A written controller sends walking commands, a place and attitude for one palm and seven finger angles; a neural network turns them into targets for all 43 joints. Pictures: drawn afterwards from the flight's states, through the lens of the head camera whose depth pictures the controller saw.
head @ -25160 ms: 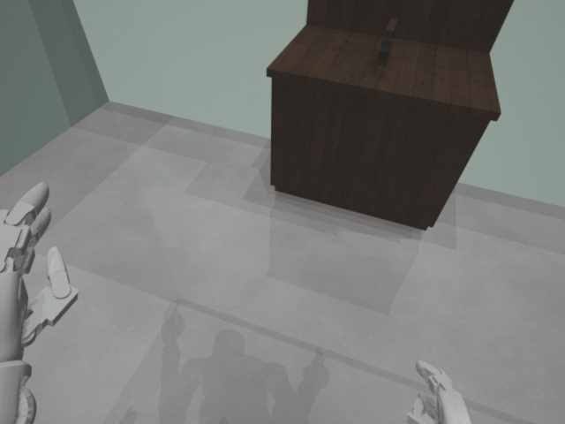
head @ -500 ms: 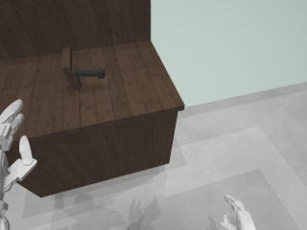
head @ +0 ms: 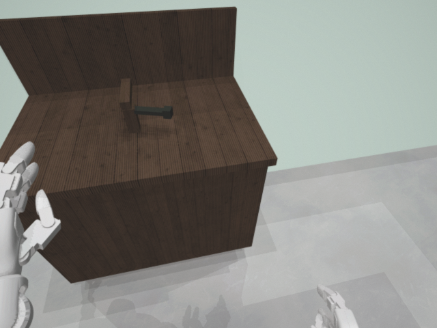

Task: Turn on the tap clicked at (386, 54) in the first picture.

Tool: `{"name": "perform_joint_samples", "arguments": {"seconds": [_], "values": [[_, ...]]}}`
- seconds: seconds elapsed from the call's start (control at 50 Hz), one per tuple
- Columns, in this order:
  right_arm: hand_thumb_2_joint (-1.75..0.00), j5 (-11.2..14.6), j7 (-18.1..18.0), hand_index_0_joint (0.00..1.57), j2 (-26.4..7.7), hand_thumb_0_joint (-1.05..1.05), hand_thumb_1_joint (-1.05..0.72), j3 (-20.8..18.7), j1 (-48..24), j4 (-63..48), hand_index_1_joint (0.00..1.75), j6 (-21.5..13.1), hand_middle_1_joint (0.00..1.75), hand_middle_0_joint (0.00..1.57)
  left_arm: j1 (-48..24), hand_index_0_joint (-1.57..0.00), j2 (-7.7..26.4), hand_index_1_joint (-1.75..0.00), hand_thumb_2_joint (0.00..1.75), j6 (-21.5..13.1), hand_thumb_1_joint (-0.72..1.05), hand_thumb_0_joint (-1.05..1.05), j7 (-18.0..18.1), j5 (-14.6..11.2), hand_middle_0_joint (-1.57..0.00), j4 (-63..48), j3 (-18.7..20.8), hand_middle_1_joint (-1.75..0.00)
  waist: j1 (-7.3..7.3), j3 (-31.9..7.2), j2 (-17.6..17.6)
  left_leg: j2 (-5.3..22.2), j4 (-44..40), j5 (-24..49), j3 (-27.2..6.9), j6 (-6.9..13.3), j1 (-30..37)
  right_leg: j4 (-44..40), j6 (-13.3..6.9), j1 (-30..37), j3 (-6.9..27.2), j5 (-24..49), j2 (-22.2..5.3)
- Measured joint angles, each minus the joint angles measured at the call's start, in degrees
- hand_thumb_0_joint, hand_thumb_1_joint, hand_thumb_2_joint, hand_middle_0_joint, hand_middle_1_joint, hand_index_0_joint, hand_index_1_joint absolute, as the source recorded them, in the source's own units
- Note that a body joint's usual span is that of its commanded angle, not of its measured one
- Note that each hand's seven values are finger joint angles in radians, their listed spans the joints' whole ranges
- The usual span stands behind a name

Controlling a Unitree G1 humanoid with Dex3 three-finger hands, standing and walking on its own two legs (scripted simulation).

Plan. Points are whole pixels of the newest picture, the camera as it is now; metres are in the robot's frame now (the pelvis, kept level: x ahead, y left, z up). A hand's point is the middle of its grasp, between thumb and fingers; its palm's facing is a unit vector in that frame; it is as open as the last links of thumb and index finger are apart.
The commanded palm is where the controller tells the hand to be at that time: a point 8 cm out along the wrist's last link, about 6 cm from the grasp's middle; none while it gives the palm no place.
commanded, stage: stand and check the lever's angle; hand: left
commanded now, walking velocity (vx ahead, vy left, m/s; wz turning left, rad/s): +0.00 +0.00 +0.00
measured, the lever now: (167, 112) +0.70 +0.20 +0.01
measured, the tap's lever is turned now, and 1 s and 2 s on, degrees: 71 71 71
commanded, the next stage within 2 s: turn to face it in 0.28 s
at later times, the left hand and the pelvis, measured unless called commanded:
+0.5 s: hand (58, 204) +0.24 +0.25 +0.16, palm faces +0.37 -0.85 -0.36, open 7.4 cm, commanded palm +0.19 +0.29 +0.18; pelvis +0.03 +0.02 +0.01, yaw -1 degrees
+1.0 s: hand (83, 175) +0.30 +0.24 +0.16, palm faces +0.37 -0.86 -0.35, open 7.4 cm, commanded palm +0.25 +0.29 +0.18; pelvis +0.08 +0.01 -0.01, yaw -2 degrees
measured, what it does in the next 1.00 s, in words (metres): shifts its weight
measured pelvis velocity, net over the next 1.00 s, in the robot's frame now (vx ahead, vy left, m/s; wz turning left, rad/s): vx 0.08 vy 0.01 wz -0.04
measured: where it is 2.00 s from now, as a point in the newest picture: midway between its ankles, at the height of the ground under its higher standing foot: outside the picture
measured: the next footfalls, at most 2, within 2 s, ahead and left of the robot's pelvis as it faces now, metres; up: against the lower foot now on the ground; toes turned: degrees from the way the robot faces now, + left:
right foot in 1.16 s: +0.22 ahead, -0.08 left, +0.00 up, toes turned -3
left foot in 1.50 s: +0.33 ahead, +0.14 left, +0.00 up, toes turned -2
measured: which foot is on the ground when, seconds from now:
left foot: down 0.00-1.00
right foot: down 0.00-1.00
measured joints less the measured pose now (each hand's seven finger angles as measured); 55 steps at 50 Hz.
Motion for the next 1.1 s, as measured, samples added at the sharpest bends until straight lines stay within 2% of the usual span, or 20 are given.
{"name": "perform_joint_samples", "arguments": {"seconds": [0.06, 0.14, 0.32, 0.66, 0.86, 0.94, 0.98, 1.02, 1.06, 1.1], "values": [[-0.9, -0.3, 0.6, 0.21, 0.3, 0.02, -0.9, 0.5, -0.7, 0.2, 0.3, 0.0, 0.3, 0.21, 0.2, -0.21, 0.3, -0.3, 0.9, -0.2, 0.89, 0.02, -0.2, -0.4, -0.21, -1.1, -0.1, -0.31, -0.2, 0.4, 0.1, 0.3, -0.1, -0.2, -0.2, 0.2, -0.1, -0.7, -0.2, 0.3, -0.2, -0.3, 0.3], [-0.9, -0.4, 1.0, 0.21, -0.2, 0.01, -0.9, 0.2, -1.5, -0.2, 0.3, 0.5, 0.3, 0.21, 1.4, -0.21, 1.1, -0.3, 0.89, -0.7, 0.89, 0.02, -0.4, -0.9, -0.21, -2.9, 0.3, -0.31, -0.38, 1.6, -0.3, 0.1, -1.7, 0.5, 0.2, -0.6, 0.8, -1.7, 0.1, 0.8, 0.3, -0.2, 0.1], [-0.9, 0.4, 0.5, 0.21, -2.2, 0.02, -0.9, -1.7, -2.3, -2.0, 0.3, 1.6, 0.3, 0.21, 2.7, -0.21, 2.4, -0.3, 0.89, -0.8, 0.89, 0.01, -0.5, -1.3, -0.21, -3.1, 1.2, -0.31, -0.12, 3.1, -0.8, -0.7, -4.1, 0.6, 0.9, 0.0, 3.0, -3.3, 1.0, 2.5, 0.9, -0.3, -0.7], [-0.9, 0.3, 0.3, 0.21, -1.0, 0.01, -0.9, -0.7, -3.8, -3.7, 0.3, 3.1, 0.3, 0.21, 1.1, -0.21, 1.6, -0.3, 0.89, 0.0, 0.89, 0.02, -0.4, -1.4, -0.21, -2.0, 0.5, -0.31, 0.85, 1.7, -0.7, -0.2, -4.7, -0.2, 2.9, 0.2, 4.2, -3.6, 1.2, 2.7, 2.8, -0.6, -0.1], [-0.9, 0.5, -0.6, 0.21, -1.5, 0.01, -0.9, -0.4, -0.2, -2.5, 0.3, 4.0, 0.3, 0.21, 1.4, -0.21, 1.5, -0.3, 0.9, 1.6, 0.89, 0.02, 0.4, -1.0, -0.21, -1.4, 0.5, -0.31, -0.75, -1.1, 0.9, 1.1, 2.7, -6.5, 2.1, 0.3, 2.3, 3.9, 0.2, 0.9, 1.9, -6.9, 1.1], [-0.9, 0.8, -0.1, 0.21, -2.3, 0.01, -0.9, -1.3, 0.3, -0.8, 0.3, 4.5, 0.3, 0.21, 0.6, -0.21, 1.9, -0.3, 0.89, 1.2, 0.89, 0.02, 0.3, -1.3, -0.21, -2.7, 0.5, -0.31, -1.02, -0.1, -0.1, 0.7, 8.5, -6.8, 2.8, 1.9, 0.6, 6.4, 0.0, 1.3, 1.4, -9.6, 0.3], [-0.9, 0.7, 0.1, 0.21, -2.9, 0.02, -0.9, -1.3, 0.5, -0.7, 0.3, 4.9, 0.3, 0.21, 1.6, -0.21, 2.0, -0.3, 0.89, 0.7, 0.89, 0.02, 0.1, -1.5, -0.21, -4.2, 1.1, -0.31, -0.92, -0.3, -1.0, -0.2, 4.7, -8.0, 3.6, 1.8, 3.0, 7.9, 0.3, 0.9, 2.3, -10.9, -0.4], [-0.9, 0.7, -0.1, 0.21, -2.8, 0.02, -0.9, -1.4, -0.1, -1.0, 0.3, 5.0, 0.3, 0.21, 2.9, -0.21, 2.4, -0.3, 0.89, 0.2, 0.89, 0.02, 0.3, -1.6, -0.21, -4.8, 2.6, -0.31, -1.0, -0.3, -1.7, -0.8, 2.6, -9.8, 4.8, 0.3, 4.6, 14.1, -0.1, -2.0, 2.4, -12.7, -0.9], [-0.9, 0.6, -0.1, 0.2, -2.0, 0.02, -0.9, -1.7, -0.1, -1.3, 0.3, 4.2, 0.3, 0.2, 3.2, -0.21, 2.9, -0.3, 0.9, 0.0, 0.89, 0.01, 0.5, -1.2, -0.21, -3.7, 3.4, -0.31, -1.25, 0.0, -1.6, -0.9, 1.3, -9.2, 5.8, 0.4, 6.4, 20.1, -0.3, -5.1, 0.9, -15.7, -1.2], [-0.9, 0.6, 0.1, 0.2, -1.4, 0.02, -0.9, -1.7, 0.4, -1.4, 0.3, 3.2, 0.3, 0.2, 2.6, -0.21, 3.5, -0.3, 0.9, 0.2, 0.89, 0.01, 0.2, -1.0, -0.21, -2.2, 3.5, -0.31, -1.53, 0.1, -0.9, -0.5, -0.8, -8.9, 6.2, 0.3, 8.4, 20.4, -0.3, -7.3, -1.3, -15.4, -1.3]]}}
